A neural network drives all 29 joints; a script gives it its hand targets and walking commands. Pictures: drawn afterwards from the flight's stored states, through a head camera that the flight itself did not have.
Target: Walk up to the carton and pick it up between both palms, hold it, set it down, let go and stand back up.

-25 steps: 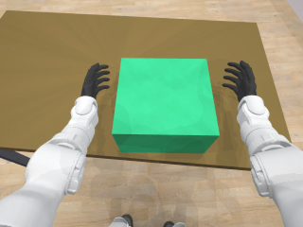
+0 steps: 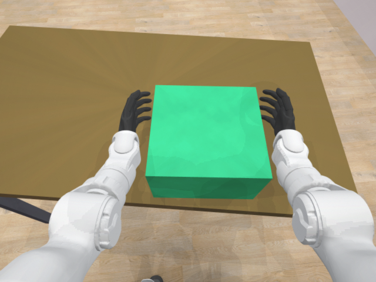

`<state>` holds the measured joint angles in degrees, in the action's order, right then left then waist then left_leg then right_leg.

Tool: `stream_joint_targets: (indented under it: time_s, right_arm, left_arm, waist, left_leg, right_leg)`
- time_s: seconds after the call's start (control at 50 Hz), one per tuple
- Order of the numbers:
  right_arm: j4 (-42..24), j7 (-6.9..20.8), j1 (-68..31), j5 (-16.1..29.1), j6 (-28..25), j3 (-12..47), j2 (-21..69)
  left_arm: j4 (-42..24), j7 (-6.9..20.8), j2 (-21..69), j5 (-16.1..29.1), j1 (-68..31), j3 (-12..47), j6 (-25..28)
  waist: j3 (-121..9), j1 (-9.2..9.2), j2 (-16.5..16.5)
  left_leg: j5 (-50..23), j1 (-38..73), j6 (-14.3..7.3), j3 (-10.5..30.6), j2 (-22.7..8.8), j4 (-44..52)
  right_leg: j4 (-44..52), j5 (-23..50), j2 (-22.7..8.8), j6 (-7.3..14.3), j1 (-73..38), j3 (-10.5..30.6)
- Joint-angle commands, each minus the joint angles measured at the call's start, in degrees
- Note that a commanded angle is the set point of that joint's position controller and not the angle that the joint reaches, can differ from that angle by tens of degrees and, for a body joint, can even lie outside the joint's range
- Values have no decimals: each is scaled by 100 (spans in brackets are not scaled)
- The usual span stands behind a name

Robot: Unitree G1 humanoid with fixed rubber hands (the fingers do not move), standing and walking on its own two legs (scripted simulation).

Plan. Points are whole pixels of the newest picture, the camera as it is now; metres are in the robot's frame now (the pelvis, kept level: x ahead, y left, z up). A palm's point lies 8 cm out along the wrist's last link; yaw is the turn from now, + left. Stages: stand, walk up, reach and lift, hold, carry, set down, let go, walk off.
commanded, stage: reach and lift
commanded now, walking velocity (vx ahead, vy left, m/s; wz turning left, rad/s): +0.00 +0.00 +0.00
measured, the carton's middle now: (204, 142) +0.44 -0.02 -0.02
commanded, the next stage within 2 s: none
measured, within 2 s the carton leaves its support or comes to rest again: leaves its support in 1.96 s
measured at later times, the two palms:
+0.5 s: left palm (130, 126) +0.44 +0.15 +0.03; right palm (283, 129) +0.45 -0.18 +0.04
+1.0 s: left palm (130, 127) +0.44 +0.15 +0.03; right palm (284, 134) +0.44 -0.18 +0.04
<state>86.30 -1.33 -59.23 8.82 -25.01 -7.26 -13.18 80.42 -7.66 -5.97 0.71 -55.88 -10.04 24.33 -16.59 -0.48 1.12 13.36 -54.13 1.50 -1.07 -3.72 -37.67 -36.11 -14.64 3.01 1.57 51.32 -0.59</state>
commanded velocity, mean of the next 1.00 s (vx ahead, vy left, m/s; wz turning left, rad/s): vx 0.00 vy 0.00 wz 0.00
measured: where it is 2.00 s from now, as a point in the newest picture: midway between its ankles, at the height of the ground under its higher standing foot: outside the picture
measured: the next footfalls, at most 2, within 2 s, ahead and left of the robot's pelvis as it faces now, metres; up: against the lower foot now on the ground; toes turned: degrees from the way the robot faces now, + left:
none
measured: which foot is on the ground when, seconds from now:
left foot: down 0.00-1.00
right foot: down 0.00-1.00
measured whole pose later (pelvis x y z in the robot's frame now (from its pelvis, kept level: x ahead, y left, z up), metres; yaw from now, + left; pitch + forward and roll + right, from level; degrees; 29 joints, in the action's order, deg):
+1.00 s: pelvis +0.03 +0.00 +0.03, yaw +1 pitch +21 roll +0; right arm 66.7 -0.3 -44.0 -24.6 -27.3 -35.6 -1.3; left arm 66.0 -6.0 0.1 -20.1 -42.5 -29.9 26.3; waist -8.0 2.4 1.5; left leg 10.8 -33.6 1.5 -1.9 -2.8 -23.6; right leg -22.3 -12.0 1.7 1.8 31.1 -2.2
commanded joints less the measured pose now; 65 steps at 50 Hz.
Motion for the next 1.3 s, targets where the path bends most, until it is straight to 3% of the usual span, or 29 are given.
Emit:
stream_joint_targets:
  time_s: [0.0, 0.28, 0.4, 0.48, 0.56, 0.6, 0.64, 0.74, 0.84, 0.98, 1.28]
  right_arm:
    - [-673, 29, -1969, -76, -149, -109, -700]
    - [-819, -31, -2050, -308, -30, -176, -253]
    - [-793, -22, -1937, -590, -43, -366, 186]
    - [-921, 141, -1764, -1375, -117, -850, 1023]
    - [-1232, 687, -1625, -3025, -286, -1275, 3414]
    - [-1278, 807, -1344, -3522, -319, -1495, 3748]
    - [-1314, 828, -1064, -3744, -261, -1640, 3891]
    - [-1381, 881, -634, -3965, -269, -1618, 4015]
    - [-1309, 910, -340, -3989, -339, -1592, 3994]
    - [-1405, 859, -182, -3874, -387, -1455, 4008]
    - [-1690, 692, -155, -3891, -567, -1272, 4275]
  left_arm:
    - [-794, -36, -307, -116, -2177, -24, 180]
    - [-516, 59, -251, -37, -2261, 6, 221]
    - [-559, 163, -11, -278, -2260, -116, 278]
    - [-693, 372, 620, -909, -2193, -570, 319]
    - [-483, 944, 2677, -1929, -2063, -668, 402]
    - [-414, 986, 2937, -2182, -1822, -698, 422]
    - [-436, 956, 2961, -2345, -1660, -784, 383]
    - [-710, 866, 3151, -2497, -1222, -808, 305]
    - [-986, 754, 3335, -2580, -904, -783, 237]
    - [-1290, 703, 3437, -2608, -568, -653, 88]
    - [-1547, 798, 3527, -2605, -486, -544, 153]
  waist:
    - [-3374, 110, 83]
    - [-3079, 219, -185]
    - [-2987, 284, -54]
    - [-2852, 327, -31]
    - [-2560, 351, 35]
    - [-2360, 366, 63]
    - [-2067, 413, 28]
    - [-1870, 409, 38]
    - [-1702, 355, 72]
    - [-1558, 318, 113]
    - [-1755, 312, -130]
  left_leg:
    - [-2342, 3346, 413, -93, 148, -303]
    - [-1547, 2502, 211, -177, 258, -151]
    - [-1501, 2446, 210, -186, 295, -81]
    - [-1607, 2657, 204, -210, 324, 80]
    - [-1579, 2877, 132, -260, 327, 459]
    - [-1380, 3038, 106, -299, 299, 675]
    - [-1415, 2984, 69, -311, 286, 824]
    - [-1924, 3352, 84, -259, 231, 1058]
    - [-2611, 4016, 179, -248, 135, 1022]
    - [-2895, 4112, 204, -249, 114, 1049]
    - [-2556, 3406, 88, -269, 217, 1373]
  right_leg:
    - [211, 2400, 37, -235, -1077, -305]
    - [169, 2243, -123, -328, -1740, -144]
    - [198, 2308, -166, -313, -1871, -151]
    - [369, 2481, -200, -304, -2087, -221]
    - [639, 2864, -290, -296, -2518, -318]
    - [767, 2790, -285, -271, -2627, -353]
    - [829, 3033, -308, -275, -2937, -327]
    - [957, 3499, -289, -287, -3222, -388]
    - [1133, 3508, -214, -243, -2971, -507]
    - [1189, 3765, -240, -223, -3188, -488]
    - [1133, 4671, -412, -292, -4310, -338]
